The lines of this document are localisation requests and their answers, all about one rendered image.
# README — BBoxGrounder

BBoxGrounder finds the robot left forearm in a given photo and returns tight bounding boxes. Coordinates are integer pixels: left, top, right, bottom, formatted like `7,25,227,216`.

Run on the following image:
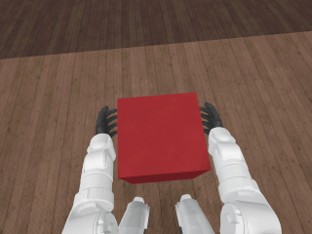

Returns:
61,134,116,234

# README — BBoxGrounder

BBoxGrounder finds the left robot upper arm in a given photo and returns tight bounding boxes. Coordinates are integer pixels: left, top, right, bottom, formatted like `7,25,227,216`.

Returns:
62,210,119,234

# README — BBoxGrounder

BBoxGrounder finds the left robot thigh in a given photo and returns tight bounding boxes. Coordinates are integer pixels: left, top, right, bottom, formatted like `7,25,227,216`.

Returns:
118,201,150,234

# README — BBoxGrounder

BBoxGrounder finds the robot thigh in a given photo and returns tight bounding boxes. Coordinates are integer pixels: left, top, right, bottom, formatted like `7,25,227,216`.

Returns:
175,198,215,234
118,201,150,234

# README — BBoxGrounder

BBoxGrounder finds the robot right hand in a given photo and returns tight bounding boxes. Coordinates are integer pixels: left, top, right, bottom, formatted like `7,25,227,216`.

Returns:
199,102,223,135

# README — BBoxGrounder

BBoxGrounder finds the robot left hand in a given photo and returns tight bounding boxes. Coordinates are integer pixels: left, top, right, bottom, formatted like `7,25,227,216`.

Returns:
95,105,118,138

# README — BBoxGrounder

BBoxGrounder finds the robot right forearm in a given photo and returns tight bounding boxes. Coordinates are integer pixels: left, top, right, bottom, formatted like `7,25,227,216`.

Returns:
208,127,282,234

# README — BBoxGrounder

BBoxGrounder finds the carton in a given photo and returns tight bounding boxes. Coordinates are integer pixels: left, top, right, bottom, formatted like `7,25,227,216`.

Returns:
117,92,211,184

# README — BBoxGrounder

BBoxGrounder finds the right robot thigh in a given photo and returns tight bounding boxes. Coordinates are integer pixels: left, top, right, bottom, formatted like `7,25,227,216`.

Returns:
175,198,215,234

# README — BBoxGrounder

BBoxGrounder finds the right robot upper arm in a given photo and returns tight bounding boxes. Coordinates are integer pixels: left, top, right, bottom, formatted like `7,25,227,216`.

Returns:
219,200,282,234

